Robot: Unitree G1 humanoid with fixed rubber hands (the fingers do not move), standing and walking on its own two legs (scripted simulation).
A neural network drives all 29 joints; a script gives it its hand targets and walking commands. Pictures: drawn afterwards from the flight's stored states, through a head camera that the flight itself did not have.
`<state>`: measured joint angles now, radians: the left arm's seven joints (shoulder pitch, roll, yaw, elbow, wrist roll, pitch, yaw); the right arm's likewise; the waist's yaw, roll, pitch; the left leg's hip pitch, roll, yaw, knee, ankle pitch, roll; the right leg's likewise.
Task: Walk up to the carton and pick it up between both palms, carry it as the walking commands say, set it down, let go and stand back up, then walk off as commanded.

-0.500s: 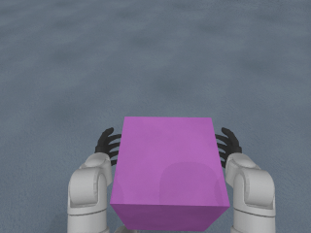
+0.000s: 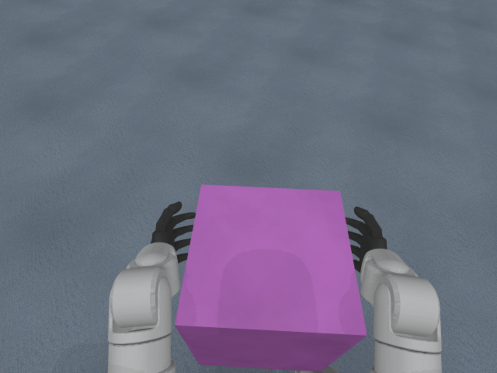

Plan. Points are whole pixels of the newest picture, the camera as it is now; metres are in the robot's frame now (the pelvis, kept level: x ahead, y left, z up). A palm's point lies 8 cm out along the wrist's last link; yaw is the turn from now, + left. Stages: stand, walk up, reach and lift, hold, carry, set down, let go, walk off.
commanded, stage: carry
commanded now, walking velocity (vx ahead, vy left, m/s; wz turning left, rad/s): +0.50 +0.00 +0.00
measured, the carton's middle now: (264, 284) +0.26 +0.00 +0.00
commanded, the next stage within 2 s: none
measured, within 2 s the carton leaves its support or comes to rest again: neither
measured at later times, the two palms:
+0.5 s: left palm (194, 114) +0.58 +0.14 +0.09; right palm (333, 116) +0.61 -0.16 +0.08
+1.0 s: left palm (187, 45) +0.92 +0.20 +0.07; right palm (293, 49) +0.91 -0.10 +0.08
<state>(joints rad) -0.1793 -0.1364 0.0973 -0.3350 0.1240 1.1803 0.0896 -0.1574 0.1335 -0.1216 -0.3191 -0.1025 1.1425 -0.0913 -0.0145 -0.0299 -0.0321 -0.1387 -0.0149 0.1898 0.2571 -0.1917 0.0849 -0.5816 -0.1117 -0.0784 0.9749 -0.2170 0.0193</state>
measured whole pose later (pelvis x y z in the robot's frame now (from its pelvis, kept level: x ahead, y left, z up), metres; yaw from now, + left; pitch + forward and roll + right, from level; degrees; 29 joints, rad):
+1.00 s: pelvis +0.65 +0.06 +0.00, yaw -1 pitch +3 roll -1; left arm -0.17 -0.14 0.10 -0.32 0.12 1.18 0.09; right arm -0.16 0.13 -0.12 -0.30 -0.10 1.14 -0.09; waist -0.01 -0.03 -0.03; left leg -0.19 -0.02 0.19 0.29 -0.16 0.09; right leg -0.52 -0.10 -0.05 1.01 -0.25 0.01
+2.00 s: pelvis +1.28 +0.07 -0.01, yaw -1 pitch +2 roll +1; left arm -0.18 -0.14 0.10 -0.33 0.12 1.18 0.09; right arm -0.18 0.14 -0.13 -0.30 -0.10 1.15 -0.09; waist 0.00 -0.03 0.00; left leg -0.28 -0.03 0.21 0.37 -0.13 0.10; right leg -0.37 -0.07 -0.02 0.99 -0.37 0.01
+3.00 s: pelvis +1.38 +0.01 -0.01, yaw +4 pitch +2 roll +0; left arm -0.16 -0.13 0.12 -0.08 0.16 0.94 0.06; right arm -0.17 0.13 -0.13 -0.05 -0.16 0.93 -0.05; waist -0.01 -0.01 -0.13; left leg -0.19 0.06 0.14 0.49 -0.33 -0.02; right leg -0.36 -0.04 -0.22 0.45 -0.13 -0.07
